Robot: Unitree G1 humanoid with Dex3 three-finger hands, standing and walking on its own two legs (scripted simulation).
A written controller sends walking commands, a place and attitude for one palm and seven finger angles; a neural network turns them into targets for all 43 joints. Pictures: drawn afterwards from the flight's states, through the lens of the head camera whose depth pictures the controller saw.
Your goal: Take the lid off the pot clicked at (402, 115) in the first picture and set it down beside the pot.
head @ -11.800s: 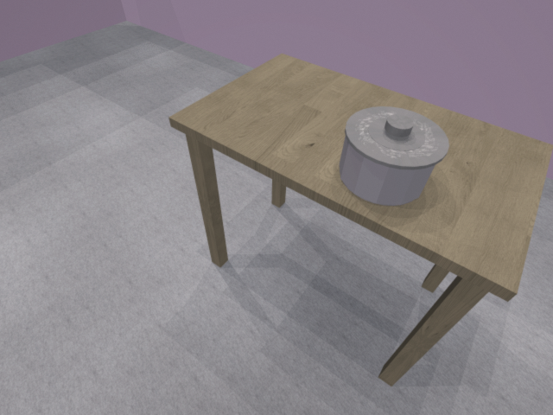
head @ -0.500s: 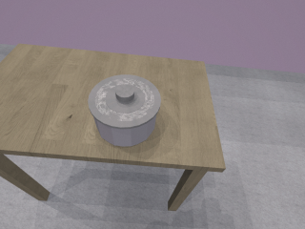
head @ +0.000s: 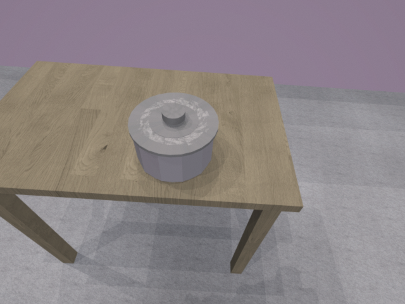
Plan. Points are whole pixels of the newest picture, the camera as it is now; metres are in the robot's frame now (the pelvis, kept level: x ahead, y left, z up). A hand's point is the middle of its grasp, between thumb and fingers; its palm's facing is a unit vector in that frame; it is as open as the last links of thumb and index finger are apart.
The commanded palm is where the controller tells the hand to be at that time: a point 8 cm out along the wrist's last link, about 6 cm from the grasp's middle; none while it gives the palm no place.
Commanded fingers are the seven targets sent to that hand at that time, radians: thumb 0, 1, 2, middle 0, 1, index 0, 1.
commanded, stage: come to a stop and stand still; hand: left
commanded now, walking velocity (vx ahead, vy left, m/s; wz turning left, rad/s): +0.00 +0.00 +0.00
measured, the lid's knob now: (173, 113) +0.49 +0.10 +0.10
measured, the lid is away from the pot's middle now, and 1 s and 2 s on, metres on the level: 0.00 0.00 0.00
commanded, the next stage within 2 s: look again from close up in 0.34 s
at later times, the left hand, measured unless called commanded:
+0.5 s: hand out of the picture -0.08 +0.18 -0.18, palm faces +0.02 -0.99 -0.16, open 7.4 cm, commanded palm none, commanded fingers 0.00 0.90 0.90 -0.20 -0.30 -0.20 -0.30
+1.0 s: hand out of the picture +0.02 +0.19 -0.19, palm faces +0.03 -0.99 -0.15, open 7.4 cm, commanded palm none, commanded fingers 0.00 0.90 0.90 -0.20 -0.30 -0.20 -0.30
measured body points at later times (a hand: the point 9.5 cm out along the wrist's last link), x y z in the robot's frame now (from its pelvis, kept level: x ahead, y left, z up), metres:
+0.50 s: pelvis -0.02 +0.02 +0.00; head +0.01 +0.03 +0.45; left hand -0.07 +0.23 -0.16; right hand -0.02 -0.21 -0.15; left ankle +0.03 +0.07 -0.74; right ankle -0.07 -0.11 -0.74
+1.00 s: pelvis +0.01 +0.02 -0.01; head +0.02 +0.05 +0.44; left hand +0.02 +0.24 -0.18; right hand +0.06 -0.21 -0.14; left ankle +0.03 +0.07 -0.74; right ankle -0.07 -0.11 -0.74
